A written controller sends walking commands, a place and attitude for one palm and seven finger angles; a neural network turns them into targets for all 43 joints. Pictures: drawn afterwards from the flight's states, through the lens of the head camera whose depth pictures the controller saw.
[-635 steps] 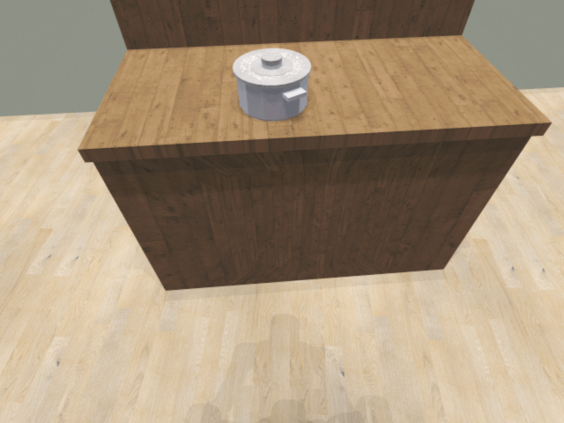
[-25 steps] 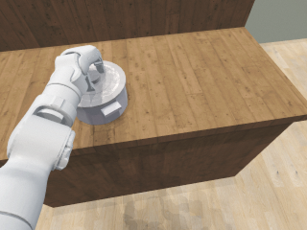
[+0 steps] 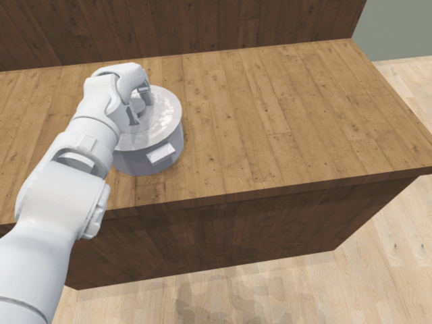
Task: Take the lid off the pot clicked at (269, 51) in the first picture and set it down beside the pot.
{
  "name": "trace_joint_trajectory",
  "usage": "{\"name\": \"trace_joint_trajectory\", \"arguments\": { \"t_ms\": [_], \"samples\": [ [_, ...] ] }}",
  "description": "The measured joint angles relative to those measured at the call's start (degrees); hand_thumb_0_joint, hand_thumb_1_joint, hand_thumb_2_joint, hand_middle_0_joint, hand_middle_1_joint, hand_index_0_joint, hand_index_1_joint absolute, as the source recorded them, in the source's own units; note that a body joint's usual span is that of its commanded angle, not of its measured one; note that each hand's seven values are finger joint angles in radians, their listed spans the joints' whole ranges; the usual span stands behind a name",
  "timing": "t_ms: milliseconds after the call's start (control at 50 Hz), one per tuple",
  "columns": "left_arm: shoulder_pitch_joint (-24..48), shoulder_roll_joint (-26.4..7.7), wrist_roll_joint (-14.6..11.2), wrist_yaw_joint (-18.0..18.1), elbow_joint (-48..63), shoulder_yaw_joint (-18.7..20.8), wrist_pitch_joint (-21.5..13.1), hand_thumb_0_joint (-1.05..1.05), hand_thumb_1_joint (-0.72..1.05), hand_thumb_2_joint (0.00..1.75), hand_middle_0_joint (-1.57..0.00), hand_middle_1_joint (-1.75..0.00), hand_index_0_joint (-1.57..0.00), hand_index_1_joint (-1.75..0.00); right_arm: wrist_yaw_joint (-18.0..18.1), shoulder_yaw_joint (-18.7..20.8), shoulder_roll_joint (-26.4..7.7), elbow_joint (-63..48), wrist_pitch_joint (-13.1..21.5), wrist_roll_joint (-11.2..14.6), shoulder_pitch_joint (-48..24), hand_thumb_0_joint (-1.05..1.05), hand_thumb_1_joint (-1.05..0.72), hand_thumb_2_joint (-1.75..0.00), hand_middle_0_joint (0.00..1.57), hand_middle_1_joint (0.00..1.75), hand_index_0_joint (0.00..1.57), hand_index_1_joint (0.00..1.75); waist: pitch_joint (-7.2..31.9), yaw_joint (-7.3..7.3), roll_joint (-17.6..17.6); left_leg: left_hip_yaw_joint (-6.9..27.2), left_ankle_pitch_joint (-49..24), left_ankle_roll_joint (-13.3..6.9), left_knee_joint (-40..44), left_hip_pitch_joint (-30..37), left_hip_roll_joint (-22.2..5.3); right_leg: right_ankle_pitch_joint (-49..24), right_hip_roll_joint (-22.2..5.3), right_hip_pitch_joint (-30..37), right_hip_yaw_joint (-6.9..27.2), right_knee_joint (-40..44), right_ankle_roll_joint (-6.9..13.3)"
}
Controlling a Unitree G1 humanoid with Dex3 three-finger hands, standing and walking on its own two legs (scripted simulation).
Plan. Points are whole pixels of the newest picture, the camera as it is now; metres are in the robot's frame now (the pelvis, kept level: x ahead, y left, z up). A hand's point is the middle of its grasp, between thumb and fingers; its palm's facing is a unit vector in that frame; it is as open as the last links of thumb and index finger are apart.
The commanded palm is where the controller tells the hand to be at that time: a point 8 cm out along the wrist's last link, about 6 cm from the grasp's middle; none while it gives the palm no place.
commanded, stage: close the fingers and squeeze the knob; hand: left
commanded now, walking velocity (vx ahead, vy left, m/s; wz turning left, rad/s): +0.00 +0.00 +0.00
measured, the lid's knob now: (133, 108) +0.52 +0.13 +0.10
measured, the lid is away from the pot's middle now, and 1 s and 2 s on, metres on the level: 0.00 0.00 0.01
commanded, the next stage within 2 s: lift the lid straight up in 0.76 s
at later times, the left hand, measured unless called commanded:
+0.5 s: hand (129, 108) +0.50 +0.13 +0.13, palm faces -0.40 -0.09 -0.91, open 8.0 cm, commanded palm +0.50 +0.13 +0.18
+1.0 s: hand (128, 108) +0.49 +0.13 +0.13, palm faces -0.39 -0.10 -0.92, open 8.0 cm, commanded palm +0.50 +0.13 +0.20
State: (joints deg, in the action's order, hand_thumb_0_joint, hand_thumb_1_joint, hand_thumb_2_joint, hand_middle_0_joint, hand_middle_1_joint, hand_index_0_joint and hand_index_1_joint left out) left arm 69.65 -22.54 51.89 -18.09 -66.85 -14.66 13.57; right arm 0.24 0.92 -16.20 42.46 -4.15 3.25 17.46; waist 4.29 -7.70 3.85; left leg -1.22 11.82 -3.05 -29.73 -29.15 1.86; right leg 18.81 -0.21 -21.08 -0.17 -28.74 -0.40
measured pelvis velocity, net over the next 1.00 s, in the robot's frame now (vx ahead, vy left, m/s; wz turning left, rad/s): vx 0.00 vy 0.00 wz -0.01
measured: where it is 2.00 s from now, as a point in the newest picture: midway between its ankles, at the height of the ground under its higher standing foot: outside the picture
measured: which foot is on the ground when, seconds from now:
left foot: down 0.00-1.00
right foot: down 0.00-1.00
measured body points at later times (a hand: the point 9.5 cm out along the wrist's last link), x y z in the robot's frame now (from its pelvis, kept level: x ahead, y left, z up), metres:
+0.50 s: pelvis +0.00 +0.00 +0.00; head +0.06 -0.02 +0.45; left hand +0.51 +0.13 +0.18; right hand +0.01 -0.28 -0.14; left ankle +0.02 +0.09 -0.73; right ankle -0.06 -0.13 -0.73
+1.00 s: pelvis +0.00 +0.00 +0.00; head +0.05 -0.02 +0.45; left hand +0.51 +0.13 +0.18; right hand +0.03 -0.27 -0.13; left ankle +0.02 +0.09 -0.73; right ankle -0.06 -0.13 -0.73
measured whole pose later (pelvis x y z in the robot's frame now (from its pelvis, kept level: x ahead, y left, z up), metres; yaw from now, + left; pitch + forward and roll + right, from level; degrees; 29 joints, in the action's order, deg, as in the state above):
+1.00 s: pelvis +0.00 +0.00 +0.00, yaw +0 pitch +10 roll -1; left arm 67.9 -23.1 51.9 -18.3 -65.1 -13.7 13.4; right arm 0.7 1.0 -16.2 42.1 -3.6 3.3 17.8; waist 4.1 -7.8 3.9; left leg -1.4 11.6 -3.0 -29.2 -28.0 1.6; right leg 18.4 0.0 -19.9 0.1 -28.0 -0.3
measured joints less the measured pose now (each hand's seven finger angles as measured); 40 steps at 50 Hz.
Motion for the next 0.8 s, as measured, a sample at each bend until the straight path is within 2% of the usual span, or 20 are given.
{"name": "trace_joint_trajectory", "arguments": {
  "t_ms": [120, 260, 500, 800],
  "samples": [
    [0.82, 0.45, -0.27, 0.48, -0.85, -1.16, 0.9, 0.0, 0.2, 0.73, -0.61, -1.01, -0.6, -1.02, -0.06, -0.04, -0.06, 0.52, 0.02, 0.09, 0.18, 0.0, -0.91, -0.9, 0.2, 0.3, 0.2, 0.3, -0.1, -0.05, -0.01, 0.19, -0.11, 0.05, -0.03, -0.17, 0.04, 0.01, -0.01, -0.15, -0.19, -0.13, 0.06],
    [1.67, -0.12, -0.18, -0.48, -2.06, -0.38, 0.87, 0.01, 0.22, 0.65, -0.62, -1.0, -0.62, -1.0, 0.22, -0.16, -0.23, 1.04, 0.39, -0.04, 0.5, 0.0, -0.91, -0.9, 0.2, 0.3, 0.2, 0.3, -0.13, -0.49, 0.03, 0.15, -0.12, 0.1, -0.07, -0.31, -0.13, -0.09, 0.15, -0.3, -0.12, -0.07, 0.12],
    [-0.29, -0.55, 0.02, -0.21, 0.09, 0.28, -0.28, 0.0, 0.23, 0.66, -0.62, -0.99, -0.62, -0.99, 0.13, 0.25, -0.47, 0.74, 0.21, -0.04, 1.3, 0.0, -0.91, -0.9, 0.2, 0.3, 0.2, 0.3, -0.21, -0.32, 0.11, -0.06, -0.13, 0.14, 0.15, 0.3, -0.27, -0.24, 0.27, 0.23, 0.14, 0.2, 0.15],
    [-0.45, -0.22, -0.1, 0.12, -0.34, 0.53, 0.26, 0.0, 0.24, 0.67, -0.6, -1.0, -0.61, -0.98, 0.25, -0.25, -0.04, 0.1, 0.24, 0.17, 0.02, 0.0, -0.91, -0.9, 0.2, 0.3, 0.2, 0.3, -0.08, -0.27, -0.03, -0.15, -0.12, 0.1, 0.23, 0.62, -0.28, -0.3, 0.28, 0.54, 0.25, 0.31, 0.11]
  ]
}}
